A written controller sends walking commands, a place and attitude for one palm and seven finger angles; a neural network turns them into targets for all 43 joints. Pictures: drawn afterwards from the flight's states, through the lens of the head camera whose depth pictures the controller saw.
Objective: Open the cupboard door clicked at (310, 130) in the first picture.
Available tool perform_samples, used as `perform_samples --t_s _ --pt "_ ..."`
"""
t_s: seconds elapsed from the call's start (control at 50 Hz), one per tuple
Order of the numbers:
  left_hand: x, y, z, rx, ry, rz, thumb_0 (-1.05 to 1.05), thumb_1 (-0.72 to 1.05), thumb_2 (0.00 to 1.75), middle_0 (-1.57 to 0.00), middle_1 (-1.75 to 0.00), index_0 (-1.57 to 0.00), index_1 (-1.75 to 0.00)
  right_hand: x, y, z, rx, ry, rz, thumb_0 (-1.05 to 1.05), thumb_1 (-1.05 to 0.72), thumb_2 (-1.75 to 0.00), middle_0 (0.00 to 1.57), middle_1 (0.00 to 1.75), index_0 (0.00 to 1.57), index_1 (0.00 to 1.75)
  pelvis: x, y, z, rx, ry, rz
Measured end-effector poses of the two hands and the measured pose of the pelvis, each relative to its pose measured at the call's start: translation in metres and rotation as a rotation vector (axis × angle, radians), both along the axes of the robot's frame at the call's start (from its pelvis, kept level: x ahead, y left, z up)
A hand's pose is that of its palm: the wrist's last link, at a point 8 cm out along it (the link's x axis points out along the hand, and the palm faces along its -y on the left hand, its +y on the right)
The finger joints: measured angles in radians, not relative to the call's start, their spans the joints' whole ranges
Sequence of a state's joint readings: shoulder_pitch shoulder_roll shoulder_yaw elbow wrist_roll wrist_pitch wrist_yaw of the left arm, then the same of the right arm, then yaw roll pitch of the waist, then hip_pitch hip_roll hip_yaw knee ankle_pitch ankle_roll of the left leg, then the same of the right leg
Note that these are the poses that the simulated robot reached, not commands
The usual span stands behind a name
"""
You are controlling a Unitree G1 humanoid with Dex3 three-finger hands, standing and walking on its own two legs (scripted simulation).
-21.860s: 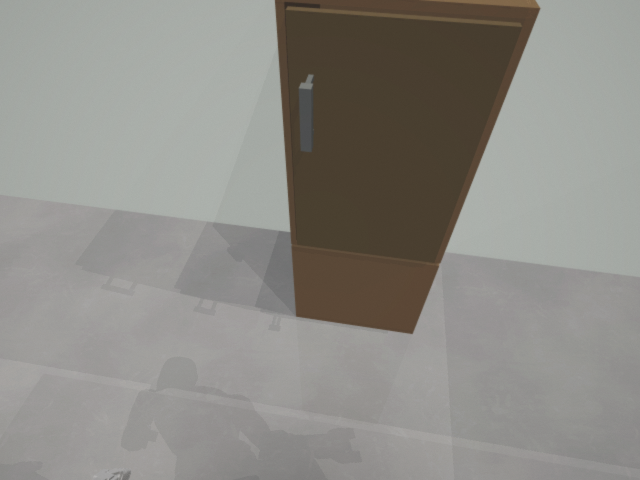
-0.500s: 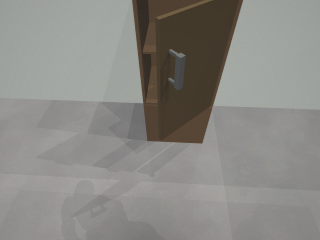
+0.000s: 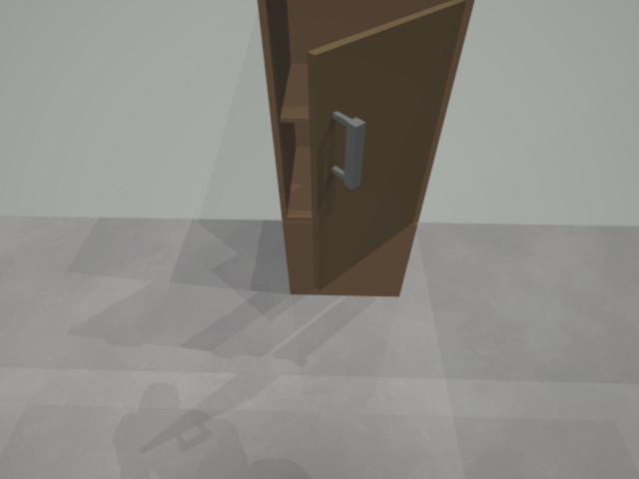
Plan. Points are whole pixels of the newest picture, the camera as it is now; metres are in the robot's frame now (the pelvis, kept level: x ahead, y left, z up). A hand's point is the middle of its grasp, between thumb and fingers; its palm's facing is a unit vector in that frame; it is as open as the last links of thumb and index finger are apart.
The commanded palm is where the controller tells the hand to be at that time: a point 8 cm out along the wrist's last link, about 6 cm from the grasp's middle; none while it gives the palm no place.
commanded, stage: let the arm hang, fingers relaxed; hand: left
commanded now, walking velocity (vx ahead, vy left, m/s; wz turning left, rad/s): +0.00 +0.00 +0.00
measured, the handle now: (345, 150) +0.63 -0.01 +0.08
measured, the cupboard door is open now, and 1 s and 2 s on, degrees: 43 43 43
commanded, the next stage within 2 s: look to check the result in 0.08 s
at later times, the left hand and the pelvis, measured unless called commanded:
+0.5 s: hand out of the picture -0.02 +0.16 -0.17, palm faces +0.05 -0.98 -0.18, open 7.4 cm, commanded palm none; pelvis +0.00 +0.00 +0.00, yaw +0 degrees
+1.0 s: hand out of the picture +0.00 +0.17 -0.18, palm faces +0.00 -0.98 -0.18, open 7.4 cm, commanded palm none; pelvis +0.01 +0.01 -0.01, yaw -4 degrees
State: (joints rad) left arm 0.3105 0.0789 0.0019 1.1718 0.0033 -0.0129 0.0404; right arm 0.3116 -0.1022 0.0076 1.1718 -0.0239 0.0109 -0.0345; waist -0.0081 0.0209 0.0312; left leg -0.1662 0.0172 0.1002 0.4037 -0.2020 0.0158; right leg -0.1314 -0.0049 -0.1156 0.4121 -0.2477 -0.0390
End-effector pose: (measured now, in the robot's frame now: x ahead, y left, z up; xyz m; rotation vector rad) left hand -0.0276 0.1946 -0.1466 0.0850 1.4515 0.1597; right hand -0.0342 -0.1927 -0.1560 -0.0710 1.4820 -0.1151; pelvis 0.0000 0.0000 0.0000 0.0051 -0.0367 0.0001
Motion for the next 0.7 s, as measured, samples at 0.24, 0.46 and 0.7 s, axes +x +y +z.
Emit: perform_samples --t_s 0.24,0.46,0.7 --pt "-0.009 0.011 0.002 0.021 0.028 0.005 0.01 0.91 0.9 -0.2 -0.3 -0.2 -0.3 -0.003 0.0 0.001 -0.004 0.016 -0.001 0.0 -0.91 -0.9 0.19 0.3 0.2 0.3 0.0 0.002 0.0 0.0 0.006 0.001" --pt "-0.003 0.015 0.003 0.025 0.025 -0.001 0.01 0.91 0.9 -0.19 -0.3 -0.2 -0.3 0.008 0.001 0.001 -0.005 0.001 0.004 0.0 -0.91 -0.9 0.19 0.3 0.2 0.3 0.003 0.005 0.0 -0.001 0.012 -0.001" --pt "0.014 0.014 0.002 0.016 -0.003 -0.007 0.01 0.9 0.9 -0.2 -0.3 -0.2 -0.3 0.021 -0.001 0.002 -0.019 -0.013 0.012 0.01 -0.91 -0.9 0.19 0.3 0.2 0.3 0.009 0.007 0.001 -0.001 0.014 0.0"
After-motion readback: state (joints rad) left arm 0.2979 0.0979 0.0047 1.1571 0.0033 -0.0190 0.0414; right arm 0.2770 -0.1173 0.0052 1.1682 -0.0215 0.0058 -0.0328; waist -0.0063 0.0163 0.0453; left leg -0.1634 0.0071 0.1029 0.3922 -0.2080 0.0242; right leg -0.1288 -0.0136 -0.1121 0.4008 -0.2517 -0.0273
